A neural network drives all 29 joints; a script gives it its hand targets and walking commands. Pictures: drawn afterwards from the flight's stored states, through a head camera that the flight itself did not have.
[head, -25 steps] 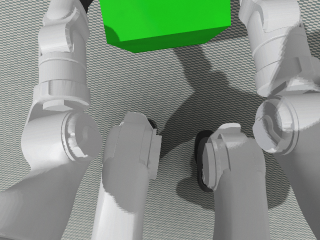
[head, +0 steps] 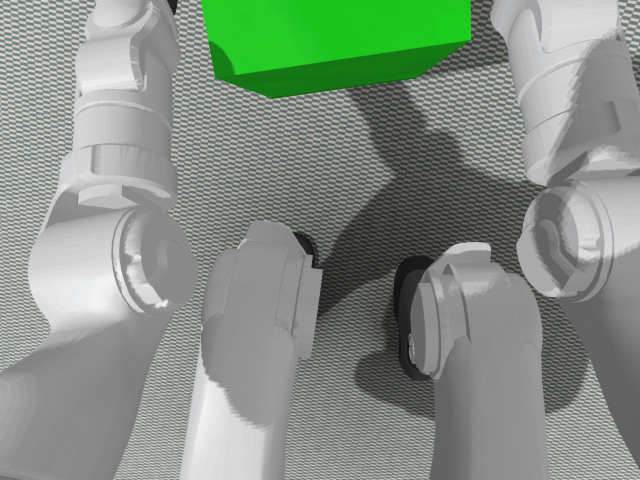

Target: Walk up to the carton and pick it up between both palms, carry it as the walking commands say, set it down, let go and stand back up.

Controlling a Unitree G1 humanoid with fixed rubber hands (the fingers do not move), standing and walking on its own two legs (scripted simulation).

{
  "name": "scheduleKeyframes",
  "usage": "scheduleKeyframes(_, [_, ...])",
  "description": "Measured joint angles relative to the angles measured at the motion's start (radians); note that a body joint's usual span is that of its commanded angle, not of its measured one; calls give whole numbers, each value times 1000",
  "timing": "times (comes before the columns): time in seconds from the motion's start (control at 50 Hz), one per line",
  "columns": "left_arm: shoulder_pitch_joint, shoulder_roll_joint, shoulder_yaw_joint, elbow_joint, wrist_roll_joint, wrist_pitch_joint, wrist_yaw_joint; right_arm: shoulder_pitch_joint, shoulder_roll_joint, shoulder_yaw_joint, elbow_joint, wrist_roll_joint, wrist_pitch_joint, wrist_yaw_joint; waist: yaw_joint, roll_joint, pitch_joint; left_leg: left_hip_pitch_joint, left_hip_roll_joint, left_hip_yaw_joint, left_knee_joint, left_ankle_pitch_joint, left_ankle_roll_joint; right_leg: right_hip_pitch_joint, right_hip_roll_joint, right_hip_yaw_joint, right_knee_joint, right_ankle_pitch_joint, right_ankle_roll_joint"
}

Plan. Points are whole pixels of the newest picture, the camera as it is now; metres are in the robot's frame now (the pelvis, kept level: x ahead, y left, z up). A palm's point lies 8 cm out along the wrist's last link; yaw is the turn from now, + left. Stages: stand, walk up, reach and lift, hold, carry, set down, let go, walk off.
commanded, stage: set down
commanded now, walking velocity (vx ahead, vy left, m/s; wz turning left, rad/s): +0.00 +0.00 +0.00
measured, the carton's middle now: out of the picture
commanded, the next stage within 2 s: let go in 1.70 s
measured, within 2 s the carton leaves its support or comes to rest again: neither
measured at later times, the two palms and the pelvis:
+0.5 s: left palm out of the picture +0.54 +0.24 -0.17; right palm out of the picture +0.59 -0.11 -0.16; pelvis +0.00 +0.01 +0.00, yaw +1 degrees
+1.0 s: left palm out of the picture +0.55 +0.25 -0.04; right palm out of the picture +0.60 -0.12 -0.02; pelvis -0.01 +0.01 +0.10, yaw +1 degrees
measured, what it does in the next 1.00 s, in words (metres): rises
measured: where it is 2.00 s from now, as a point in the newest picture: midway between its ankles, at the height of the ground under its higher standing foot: (351, 326)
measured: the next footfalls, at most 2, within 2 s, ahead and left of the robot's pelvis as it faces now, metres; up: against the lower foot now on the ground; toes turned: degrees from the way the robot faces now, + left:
none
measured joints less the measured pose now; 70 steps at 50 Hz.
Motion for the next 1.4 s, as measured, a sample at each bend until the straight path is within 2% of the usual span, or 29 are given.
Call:
scheduleKeyframes(0.12, [-33, 43, -73, 89, -70, -52, 54, -26, -31, 61, 48, 42, -20, -34, -8, 2, 6, -3, 3, 0, -13, -4, 4, 1, -8, -2, -15, -5, -2])
scheduleKeyframes(0.2, [-47, 88, -137, 132, -152, -89, 90, -26, -86, 139, 69, 116, -40, -58, -16, 6, -14, -23, 12, 10, -10, -5, 16, -17, -19, -4, -13, -9, -4])
scheduleKeyframes(0.3, [-59, 105, -191, 191, -211, -111, 96, -12, -133, 226, 95, 215, -45, -44, -3, 18, -48, -46, 19, 20, -6, -1, 29, -38, -30, -3, -7, -9, -5])
scheduleKeyframes(0.4, [-63, 122, -203, 225, -249, -110, 87, -37, -121, 223, 123, 198, -49, -38, -4, 23, -57, -58, 24, 32, -16, 18, 37, -49, -43, 1, -10, 2, -5])
scheduleKeyframes(0.5, [-49, 143, -246, 175, -293, -97, 96, -37, -126, 229, 103, 207, -46, -43, -31, 19, -37, -47, 19, 30, -23, 33, 42, -29, -57, -5, -18, 8, -6])
scheduleKeyframes(0.6, [-114, 157, -288, 58, -326, -71, 135, -68, -191, 254, -14, 285, -21, -66, -26, 8, 73, 24, 14, 12, -44, 45, 37, 47, -61, -21, -47, 23, -12])
scheduleKeyframes(0.64, [-132, 160, -310, 85, -331, -48, 141, -86, -194, 263, 15, 305, 5, -66, -23, 5, 60, 30, 11, 6, -57, 51, 34, 55, -65, -26, -61, 27, -15])
scheduleKeyframes(0.68, [-127, 156, -306, 85, -318, -23, 144, -90, -184, 250, 24, 297, 30, -63, -19, 1, 57, 54, 9, 4, -75, 50, 31, 79, -68, -26, -78, 26, -19])
scheduleKeyframes(0.76, [-93, 158, -287, 24, -302, -6, 147, -75, -161, 207, -27, 262, 40, -70, -12, 3, 55, 109, 4, 1, -124, 53, 29, 135, -71, -25, -126, 24, -21])
scheduleKeyframes(0.86, [-89, 175, -306, -46, -319, 33, 142, -71, -161, 162, -56, 220, 75, -76, -17, 11, 51, 173, -5, -8, -193, 62, 30, 205, -78, -25, -200, 37, -11])
scheduleKeyframes(0.98, [-99, 162, -288, -40, -291, 83, 143, -59, -181, 141, -89, 210, 112, -53, -24, 4, 23, 237, 1, -13, -300, 83, 35, 266, -68, -17, -315, 64, -12])
scheduleKeyframes(1.06, [-81, 157, -256, -156, -270, 97, 147, -62, -188, 150, -171, 238, 130, -50, -22, -1, 66, 325, 7, -13, -378, 94, 35, 346, -59, -6, -395, 86, -11])
scheduleKeyframes(1.12, [-85, 160, -261, -102, -261, 124, 137, -74, -187, 134, -138, 212, 155, -46, -17, 14, 37, 349, 1, -15, -440, 114, 34, 371, -64, -1, -453, 103, -11])
scheduleKeyframes(1.2, [-46, 169, -246, -187, -284, 126, 133, -40, -176, 130, -198, 208, 156, -51, -21, 6, 58, 435, -4, -16, -535, 138, 31, 452, -64, 11, -542, 130, -20])
scheduleKeyframes(1.28, [-58, 180, -262, -152, -290, 141, 118, -29, -174, 127, -168, 205, 177, -47, -25, 4, 45, 488, -10, -29, -617, 168, 27, 507, -70, 7, -627, 154, -13])
scheduleKeyframes(1.32, [-62, 178, -265, -171, -298, 146, 117, -29, -180, 123, -195, 208, 180, -46, -25, 4, 59, 527, -11, -33, -658, 181, 27, 547, -71, 7, -669, 167, -14])
scheduleKeyframes(1.4, [-71, 180, -260, -160, -278, 158, 117, -56, -192, 110, -174, 207, 185, -33, -27, 5, 55, 584, -11, -40, -745, 211, 28, 605, -72, 9, -759, 200, -11])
